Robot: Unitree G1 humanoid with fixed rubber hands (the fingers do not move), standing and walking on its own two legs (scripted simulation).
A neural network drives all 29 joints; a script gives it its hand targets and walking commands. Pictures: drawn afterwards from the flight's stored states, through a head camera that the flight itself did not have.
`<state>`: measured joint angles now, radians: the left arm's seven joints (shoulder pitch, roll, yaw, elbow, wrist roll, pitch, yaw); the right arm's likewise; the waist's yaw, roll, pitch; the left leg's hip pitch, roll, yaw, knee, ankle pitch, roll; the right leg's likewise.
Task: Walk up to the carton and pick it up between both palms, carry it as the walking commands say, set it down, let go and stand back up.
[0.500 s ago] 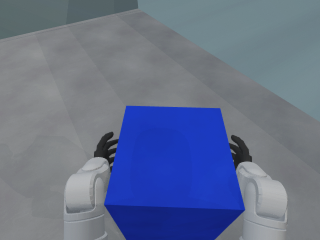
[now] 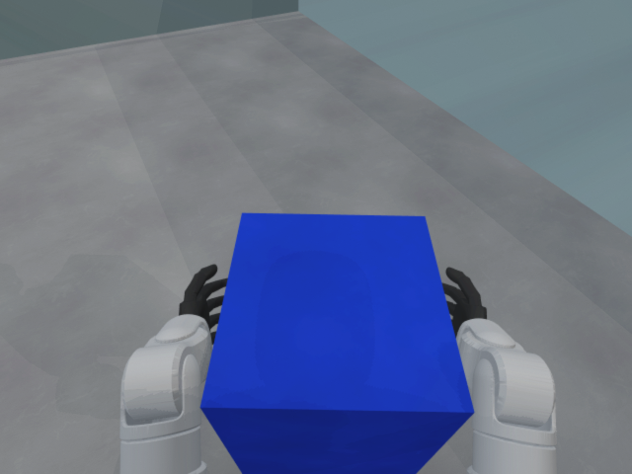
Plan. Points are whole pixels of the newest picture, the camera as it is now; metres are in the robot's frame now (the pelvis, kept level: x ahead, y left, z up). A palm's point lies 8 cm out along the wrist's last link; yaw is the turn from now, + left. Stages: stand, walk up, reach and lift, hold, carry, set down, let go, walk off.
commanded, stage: carry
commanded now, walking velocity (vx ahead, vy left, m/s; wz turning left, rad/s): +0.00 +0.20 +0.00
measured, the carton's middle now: (330, 355) +0.26 +0.00 +0.01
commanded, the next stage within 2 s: none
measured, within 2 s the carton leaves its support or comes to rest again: neither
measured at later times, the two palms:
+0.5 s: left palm (132, 341) +0.23 +0.21 +0.10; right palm (430, 350) +0.23 -0.10 +0.10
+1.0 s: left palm (155, 334) +0.24 +0.20 +0.09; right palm (444, 344) +0.24 -0.12 +0.09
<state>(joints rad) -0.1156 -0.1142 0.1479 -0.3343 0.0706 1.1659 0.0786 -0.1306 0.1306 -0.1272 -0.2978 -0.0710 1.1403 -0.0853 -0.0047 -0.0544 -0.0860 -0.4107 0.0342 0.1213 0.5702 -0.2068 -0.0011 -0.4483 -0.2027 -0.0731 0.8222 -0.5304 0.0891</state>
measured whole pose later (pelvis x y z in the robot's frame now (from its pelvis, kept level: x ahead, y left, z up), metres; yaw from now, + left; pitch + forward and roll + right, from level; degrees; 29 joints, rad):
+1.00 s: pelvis -0.02 +0.04 +0.01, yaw -1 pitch +4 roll +0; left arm -0.12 -0.12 0.14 -0.30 0.08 1.19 0.08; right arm -0.13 0.13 -0.14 -0.29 -0.09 1.18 -0.07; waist 0.00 -0.01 -0.14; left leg -0.39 0.02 0.17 0.49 -0.17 0.06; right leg -0.34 -0.05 -0.13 0.55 -0.28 0.00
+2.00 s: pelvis -0.04 -0.04 +0.00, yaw +0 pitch +3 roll +0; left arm -0.13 -0.13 0.14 -0.35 0.09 1.20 0.07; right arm -0.12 0.13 -0.15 -0.34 -0.08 1.19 -0.06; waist 0.00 -0.02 -0.08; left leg -0.45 0.17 0.15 0.60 -0.18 -0.05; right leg -0.36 0.05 -0.23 0.60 -0.30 -0.15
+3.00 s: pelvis -0.04 -0.03 +0.00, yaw +0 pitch +3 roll +0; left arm -0.12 -0.13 0.14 -0.38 0.09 1.22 0.07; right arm -0.12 0.13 -0.14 -0.36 -0.09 1.20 -0.06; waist 0.00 -0.02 -0.07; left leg -0.44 0.17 0.17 0.58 -0.17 -0.05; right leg -0.35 0.03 -0.25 0.58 -0.29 -0.13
